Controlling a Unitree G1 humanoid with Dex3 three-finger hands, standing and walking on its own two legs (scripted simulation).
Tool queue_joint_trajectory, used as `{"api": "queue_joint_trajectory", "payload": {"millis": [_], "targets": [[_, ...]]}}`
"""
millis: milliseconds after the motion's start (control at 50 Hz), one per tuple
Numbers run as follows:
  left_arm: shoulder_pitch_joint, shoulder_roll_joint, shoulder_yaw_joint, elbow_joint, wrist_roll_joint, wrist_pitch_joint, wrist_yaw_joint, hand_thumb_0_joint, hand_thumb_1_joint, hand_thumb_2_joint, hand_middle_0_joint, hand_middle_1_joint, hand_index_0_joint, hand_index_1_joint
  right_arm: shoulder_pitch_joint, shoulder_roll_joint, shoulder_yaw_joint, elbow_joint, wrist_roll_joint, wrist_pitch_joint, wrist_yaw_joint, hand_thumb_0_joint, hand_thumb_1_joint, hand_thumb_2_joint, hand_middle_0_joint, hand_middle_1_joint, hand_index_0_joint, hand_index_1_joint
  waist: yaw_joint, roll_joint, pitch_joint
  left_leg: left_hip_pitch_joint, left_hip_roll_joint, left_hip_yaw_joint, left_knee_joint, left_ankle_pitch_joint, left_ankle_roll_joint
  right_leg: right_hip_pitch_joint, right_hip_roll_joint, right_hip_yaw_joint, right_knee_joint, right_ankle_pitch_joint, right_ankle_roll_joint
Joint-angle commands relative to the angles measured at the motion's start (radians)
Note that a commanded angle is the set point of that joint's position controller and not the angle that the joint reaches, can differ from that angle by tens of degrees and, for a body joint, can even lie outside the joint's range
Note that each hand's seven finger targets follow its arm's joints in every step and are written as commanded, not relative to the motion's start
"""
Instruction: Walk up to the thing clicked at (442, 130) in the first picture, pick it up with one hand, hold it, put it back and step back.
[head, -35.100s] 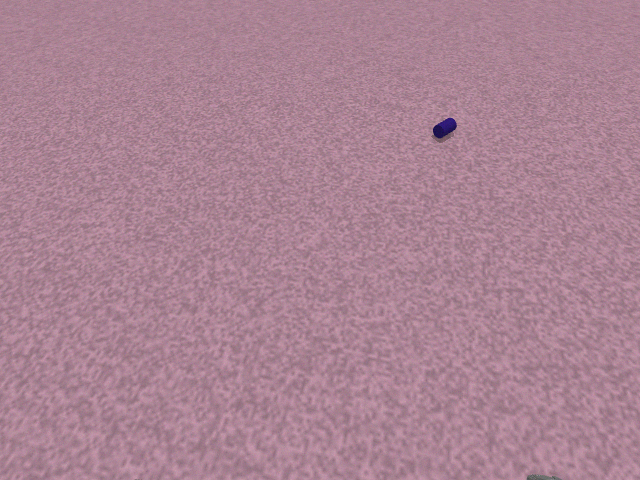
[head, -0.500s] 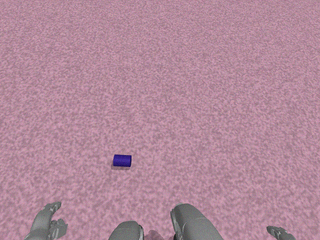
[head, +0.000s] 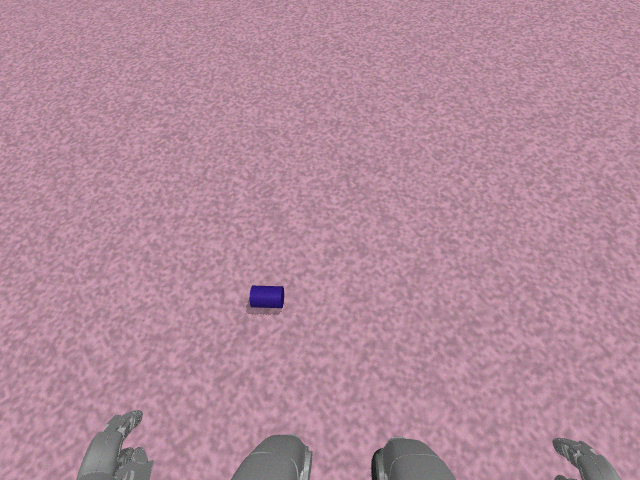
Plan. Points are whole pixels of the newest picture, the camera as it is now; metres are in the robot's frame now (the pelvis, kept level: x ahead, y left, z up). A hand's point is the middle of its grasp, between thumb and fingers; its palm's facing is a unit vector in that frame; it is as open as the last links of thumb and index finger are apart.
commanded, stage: step back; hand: left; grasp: from above
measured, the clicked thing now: (267, 296) +0.62 +0.23 -0.73
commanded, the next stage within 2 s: none
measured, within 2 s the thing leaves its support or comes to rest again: neither
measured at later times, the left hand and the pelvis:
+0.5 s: hand out of the picture -0.07 +0.25 -0.15, palm faces -0.07 -0.91 -0.41, open 7.4 cm; pelvis -0.16 -0.02 -0.01, yaw -4 degrees
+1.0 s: hand out of the picture -0.20 +0.24 -0.14, palm faces +0.01 -0.92 -0.39, open 7.4 cm; pelvis -0.32 -0.03 +0.00, yaw +0 degrees
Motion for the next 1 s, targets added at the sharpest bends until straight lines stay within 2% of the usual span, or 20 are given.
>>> {"api": "queue_joint_trajectory", "payload": {"millis": [0, 20, 40, 60, 80, 140, 320, 420, 440, 460, 480, 540, 680, 720, 760, 780, 800, 820, 900, 980], "targets": [[-0.003, 0.269, 0.072, -0.088, -0.014, 0.000, 0.006, 0.000, 0.900, 0.900, -0.200, -0.300, -0.200, -0.300, 0.075, -0.141, -0.055, -0.047, -0.013, -0.039, -0.007, 0.000, -0.900, -0.900, 0.200, 0.300, 0.200, 0.300, -0.009, -0.190, -0.239, 0.070, 0.037, 0.092, -0.433, 0.199, 0.023, 0.227, -0.186, 0.188, 0.005, 0.510, -0.164], [-0.011, 0.255, 0.064, -0.097, -0.017, 0.006, 0.002, 0.000, 0.900, 0.900, -0.200, -0.300, -0.200, -0.300, 0.093, -0.149, -0.064, -0.042, -0.022, -0.043, -0.006, 0.000, -0.900, -0.900, 0.200, 0.300, 0.200, 0.300, -0.021, -0.156, -0.234, 0.151, 0.058, 0.067, -0.517, 0.341, 0.032, 0.141, -0.162, 0.180, 0.023, 0.401, -0.124], [0.024, 0.216, 0.054, -0.107, -0.019, 0.011, 0.000, 0.000, 0.900, 0.900, -0.200, -0.300, -0.200, -0.300, 0.069, -0.213, -0.081, -0.060, -0.041, -0.048, -0.004, 0.000, -0.900, -0.900, 0.200, 0.300, 0.200, 0.300, -0.003, -0.011, -0.240, 0.244, 0.210, -0.147, -0.547, 0.454, 0.082, -0.022, -0.074, 0.146, 0.116, 0.184, -0.067], [-0.015, 0.202, 0.053, -0.116, -0.026, 0.009, 0.005, 0.000, 0.900, 0.900, -0.200, -0.300, -0.200, -0.300, 0.016, -0.325, -0.100, -0.081, -0.033, -0.045, 0.007, 0.000, -0.900, -0.900, 0.200, 0.300, 0.200, 0.300, -0.022, 0.236, -0.215, 0.182, 0.423, -0.402, -0.591, 0.593, 0.230, -0.130, 0.119, 0.024, 0.283, -0.264, -0.019], [-0.070, 0.240, 0.076, -0.106, -0.010, 0.009, 0.020, 0.000, 0.900, 0.900, -0.200, -0.300, -0.200, -0.300, 0.025, -0.347, -0.108, -0.087, -0.036, -0.047, 0.008, 0.000, -0.900, -0.900, 0.200, 0.300, 0.200, 0.300, -0.077, 0.213, -0.197, 0.072, 0.499, -0.496, -0.603, 0.629, 0.336, -0.098, 0.118, 0.150, 0.502, -0.416, -0.009], [0.027, 0.220, 0.073, -0.052, -0.030, 0.013, 0.014, 0.000, 0.900, 0.900, -0.200, -0.300, -0.200, -0.300, -0.077, -0.225, -0.072, -0.098, -0.034, -0.051, -0.009, 0.000, -0.900, -0.900, 0.200, 0.300, 0.200, 0.300, 0.021, 0.093, -0.170, 0.132, 0.341, -0.192, -0.521, 0.694, 0.236, -0.178, 0.127, 0.191, 0.667, -0.264, -0.020], [0.054, 0.211, 0.075, -0.050, -0.013, 0.004, -0.007, 0.000, 0.900, 0.900, -0.200, -0.300, -0.200, -0.300, 0.009, -0.225, -0.083, -0.132, -0.029, -0.042, -0.011, 0.000, -0.900, -0.900, 0.200, 0.300, 0.200, 0.300, -0.045, 0.153, -0.219, 0.255, 0.345, -0.132, -0.464, 0.656, 0.282, -0.103, 0.062, 0.071, 0.343, -0.257, 0.043], [0.229, 0.215, 0.085, 0.050, 0.001, -0.009, -0.018, 0.000, 0.900, 0.900, -0.200, -0.300, -0.200, -0.300, -0.065, -0.237, -0.083, -0.153, -0.017, -0.011, -0.005, 0.000, -0.900, -0.900, 0.200, 0.300, 0.200, 0.300, 0.030, 0.159, -0.259, -0.002, 0.263, -0.077, -0.375, 0.371, 0.144, 0.226, 0.034, -0.029, -0.158, -0.011, -0.024], [0.223, 0.258, 0.098, 0.037, 0.016, -0.015, -0.020, 0.000, 0.900, 0.900, -0.200, -0.300, -0.200, -0.300, -0.046, -0.188, -0.068, -0.154, -0.010, -0.008, -0.002, 0.000, -0.900, -0.900, 0.200, 0.300, 0.200, 0.300, 0.026, 0.009, -0.207, -0.157, 0.168, -0.053, -0.268, 0.167, 0.087, 0.232, -0.063, 0.170, -0.221, -0.107, -0.054], [0.166, 0.386, 0.126, -0.006, 0.014, -0.014, -0.022, 0.000, 0.900, 0.900, -0.200, -0.300, -0.200, -0.300, -0.092, -0.134, -0.059, -0.184, 0.001, -0.014, -0.009, 0.000, -0.900, -0.900, 0.200, 0.300, 0.200, 0.300, 0.051, -0.289, -0.156, -0.243, -0.037, 0.017, -0.032, -0.049, 0.019, 0.066, -0.307, 0.491, -0.336, -0.144, -0.188], [0.083, 0.434, 0.130, -0.045, 0.020, -0.017, -0.015, 0.000, 0.900, 0.900, -0.200, -0.300, -0.200, -0.300, -0.105, -0.188, -0.077, -0.170, -0.007, -0.009, -0.020, 0.000, -0.900, -0.900, 0.200, 0.300, 0.200, 0.300, 0.065, -0.303, -0.106, -0.165, 0.000, -0.080, 0.205, -0.098, -0.002, -0.134, -0.445, 0.624, -0.380, -0.103, -0.313], [-0.112, 0.285, 0.092, -0.074, 0.013, -0.023, 0.001, 0.000, 0.900, 0.900, -0.200, -0.300, -0.200, -0.300, 0.034, -0.180, -0.071, -0.093, 0.011, -0.015, -0.016, 0.000, -0.900, -0.900, 0.200, 0.300, 0.200, 0.300, -0.064, -0.135, -0.092, -0.132, -0.049, -0.089, 0.309, 0.061, 0.009, -0.091, -0.214, 0.195, -0.210, 0.177, -0.179], [0.070, 0.266, 0.085, -0.061, 0.013, -0.011, 0.017, 0.000, 0.900, 0.900, -0.200, -0.300, -0.200, -0.300, -0.001, -0.142, -0.050, -0.113, -0.013, -0.030, -0.011, 0.000, -0.900, -0.900, 0.200, 0.300, 0.200, 0.300, 0.063, -0.200, -0.188, -0.139, 0.019, 0.032, -0.091, -0.034, -0.003, 0.278, -0.246, 0.190, -0.092, 0.466, -0.200], [0.032, 0.272, 0.081, -0.072, -0.001, -0.003, 0.015, 0.000, 0.900, 0.900, -0.200, -0.300, -0.200, -0.300, 0.066, -0.143, -0.054, -0.086, -0.015, -0.035, -0.008, 0.000, -0.900, -0.900, 0.200, 0.300, 0.200, 0.300, 0.033, -0.218, -0.239, -0.039, 0.039, 0.081, -0.284, 0.051, 0.011, 0.285, -0.242, 0.183, -0.031, 0.492, -0.181], [-0.003, 0.266, 0.068, -0.085, -0.011, 0.010, 0.009, 0.000, 0.900, 0.900, -0.200, -0.300, -0.200, -0.300, 0.127, -0.156, -0.067, -0.052, -0.019, -0.038, -0.006, 0.000, -0.900, -0.900, 0.200, 0.300, 0.200, 0.300, -0.005, -0.164, -0.256, 0.119, 0.050, 0.083, -0.507, 0.304, 0.038, 0.174, -0.205, 0.146, 0.038, 0.405, -0.127], [0.021, 0.231, 0.052, -0.094, -0.014, 0.014, 0.006, 0.000, 0.900, 0.900, -0.200, -0.300, -0.200, -0.300, 0.116, -0.216, -0.086, -0.063, -0.035, -0.039, -0.008, 0.000, -0.900, -0.900, 0.200, 0.300, 0.200, 0.300, 0.003, -0.053, -0.259, 0.216, 0.195, -0.128, -0.533, 0.424, 0.091, -0.001, -0.140, 0.118, 0.127, 0.234, -0.067], [-0.017, 0.210, 0.046, -0.107, -0.024, 0.011, 0.009, 0.000, 0.900, 0.900, -0.200, -0.300, -0.200, -0.300, 0.049, -0.329, -0.102, -0.084, -0.028, -0.033, 0.002, 0.000, -0.900, -0.900, 0.200, 0.300, 0.200, 0.300, 0.001, 0.189, -0.227, 0.170, 0.397, -0.361, -0.556, 0.549, 0.229, -0.134, 0.049, -0.048, 0.271, -0.156, -0.014], [-0.095, 0.246, 0.071, -0.104, -0.013, 0.014, 0.022, 0.000, 0.900, 0.900, -0.200, -0.300, -0.200, -0.300, 0.053, -0.359, -0.108, -0.094, -0.034, -0.035, 0.004, 0.000, -0.900, -0.900, 0.200, 0.300, 0.200, 0.300, -0.067, 0.205, -0.198, 0.022, 0.484, -0.473, -0.586, 0.617, 0.336, -0.095, 0.067, 0.071, 0.490, -0.411, -0.004], [0.029, 0.238, 0.070, -0.030, -0.028, 0.021, 0.014, 0.000, 0.900, 0.900, -0.200, -0.300, -0.200, -0.300, -0.059, -0.230, -0.069, -0.106, -0.035, -0.040, -0.015, 0.000, -0.900, -0.900, 0.200, 0.300, 0.200, 0.300, 0.033, 0.087, -0.169, 0.068, 0.333, -0.161, -0.490, 0.691, 0.248, -0.145, 0.104, 0.150, 0.682, -0.254, -0.017], [0.018, 0.212, 0.063, -0.025, -0.011, 0.006, 0.001, 0.000, 0.900, 0.900, -0.200, -0.300, -0.200, -0.300, -0.003, -0.199, -0.067, -0.108, -0.040, -0.030, -0.008, 0.000, -0.900, -0.900, 0.200, 0.300, 0.200, 0.300, -0.022, 0.143, -0.183, 0.221, 0.318, -0.146, -0.466, 0.674, 0.272, -0.149, 0.074, 0.075, 0.449, -0.277, 0.035]]}}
